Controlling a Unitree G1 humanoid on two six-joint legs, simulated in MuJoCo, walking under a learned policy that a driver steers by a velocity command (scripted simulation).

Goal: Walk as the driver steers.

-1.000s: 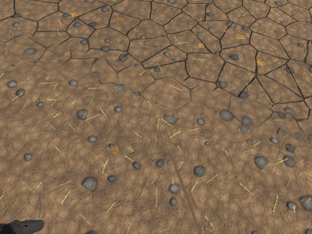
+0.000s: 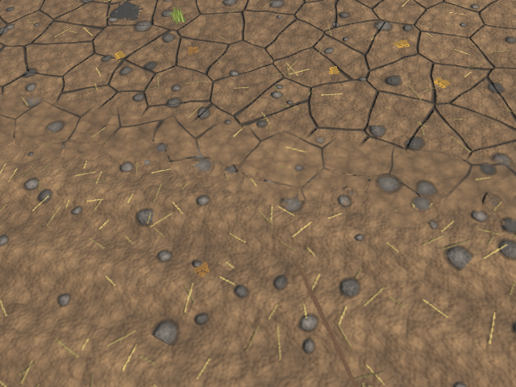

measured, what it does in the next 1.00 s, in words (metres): walks ahead: left foot, then right foot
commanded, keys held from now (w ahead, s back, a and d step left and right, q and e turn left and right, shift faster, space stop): e+shift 0.10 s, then w+e+shift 0.32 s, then w+shift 0.08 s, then w+q+shift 0.50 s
